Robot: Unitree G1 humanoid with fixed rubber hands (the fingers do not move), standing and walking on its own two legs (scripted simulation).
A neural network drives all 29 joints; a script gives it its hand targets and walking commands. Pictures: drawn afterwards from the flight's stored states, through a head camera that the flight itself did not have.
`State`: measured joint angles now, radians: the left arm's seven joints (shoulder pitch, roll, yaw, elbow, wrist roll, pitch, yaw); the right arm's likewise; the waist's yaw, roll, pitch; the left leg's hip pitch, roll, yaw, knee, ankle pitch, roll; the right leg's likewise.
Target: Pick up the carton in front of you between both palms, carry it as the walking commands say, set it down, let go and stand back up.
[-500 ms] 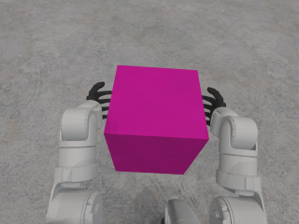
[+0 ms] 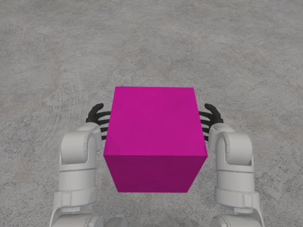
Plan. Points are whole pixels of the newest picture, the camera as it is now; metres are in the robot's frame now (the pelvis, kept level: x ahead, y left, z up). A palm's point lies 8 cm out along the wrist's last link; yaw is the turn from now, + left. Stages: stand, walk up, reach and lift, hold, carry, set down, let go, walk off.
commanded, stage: carry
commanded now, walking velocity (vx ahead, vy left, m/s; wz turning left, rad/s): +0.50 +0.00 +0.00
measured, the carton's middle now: (153, 143) +0.35 +0.01 +0.00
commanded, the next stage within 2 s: none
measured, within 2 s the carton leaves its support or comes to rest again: neither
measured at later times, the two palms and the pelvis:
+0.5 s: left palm (111, 68) +0.58 +0.17 +0.08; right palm (201, 72) +0.56 -0.13 +0.09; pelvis +0.31 +0.03 +0.00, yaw -3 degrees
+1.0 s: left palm (130, 23) +0.88 +0.13 +0.09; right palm (199, 24) +0.89 -0.16 +0.09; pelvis +0.62 -0.02 +0.00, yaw +0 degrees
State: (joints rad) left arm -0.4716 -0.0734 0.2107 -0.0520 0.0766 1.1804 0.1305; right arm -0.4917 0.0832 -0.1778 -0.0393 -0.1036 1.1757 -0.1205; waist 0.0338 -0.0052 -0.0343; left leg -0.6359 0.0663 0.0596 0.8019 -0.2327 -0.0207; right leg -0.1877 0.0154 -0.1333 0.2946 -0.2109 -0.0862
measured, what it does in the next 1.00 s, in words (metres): walks ahead: left foot, then right foot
